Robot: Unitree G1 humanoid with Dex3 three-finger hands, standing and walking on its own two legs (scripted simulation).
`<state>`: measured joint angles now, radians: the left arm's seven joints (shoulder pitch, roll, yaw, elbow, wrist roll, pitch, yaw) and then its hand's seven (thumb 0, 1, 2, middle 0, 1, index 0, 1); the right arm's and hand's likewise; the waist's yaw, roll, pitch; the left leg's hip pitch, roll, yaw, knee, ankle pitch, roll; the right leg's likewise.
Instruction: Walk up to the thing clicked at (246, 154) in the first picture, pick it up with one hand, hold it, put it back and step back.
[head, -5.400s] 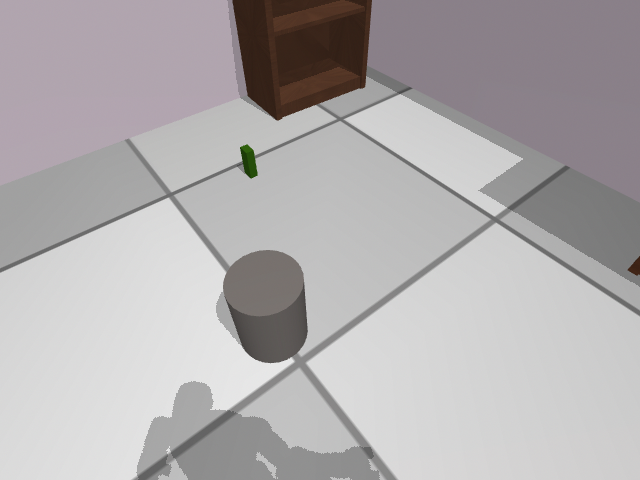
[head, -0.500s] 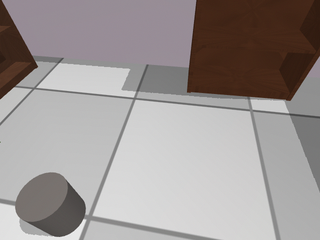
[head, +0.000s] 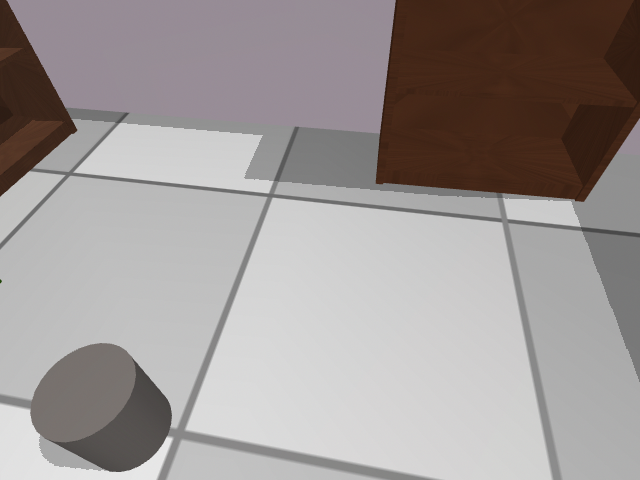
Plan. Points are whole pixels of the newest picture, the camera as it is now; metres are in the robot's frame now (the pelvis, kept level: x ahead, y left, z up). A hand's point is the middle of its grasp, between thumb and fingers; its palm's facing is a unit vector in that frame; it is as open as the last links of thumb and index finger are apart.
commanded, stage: stand
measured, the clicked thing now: out of the picture +0.96 +1.35 -0.70
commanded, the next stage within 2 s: walk up in 0.26 s
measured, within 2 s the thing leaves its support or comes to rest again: neither
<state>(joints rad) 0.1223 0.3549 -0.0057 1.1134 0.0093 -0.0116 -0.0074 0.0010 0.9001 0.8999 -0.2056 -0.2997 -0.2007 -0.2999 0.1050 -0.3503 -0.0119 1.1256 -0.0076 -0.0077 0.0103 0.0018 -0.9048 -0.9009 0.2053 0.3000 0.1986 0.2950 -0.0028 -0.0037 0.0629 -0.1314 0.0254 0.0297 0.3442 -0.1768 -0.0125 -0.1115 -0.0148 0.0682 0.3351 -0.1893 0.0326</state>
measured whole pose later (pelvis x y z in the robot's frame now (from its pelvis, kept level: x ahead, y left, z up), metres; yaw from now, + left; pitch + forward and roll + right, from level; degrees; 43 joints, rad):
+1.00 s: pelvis +0.24 -0.05 -0.03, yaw +0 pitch -2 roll -2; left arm 0.33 0.42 0.07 0.93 0.02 -0.08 -0.06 0.00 0.90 0.90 -0.21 -0.30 -0.20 -0.30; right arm 0.23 -0.42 -0.08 0.93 -0.04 -0.03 0.10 0.00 -0.90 -0.90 0.20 0.30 0.20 0.29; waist 0.03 0.00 0.07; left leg -0.42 0.09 0.04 0.57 -0.14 0.02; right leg 0.02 -0.04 -0.13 0.49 -0.46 0.01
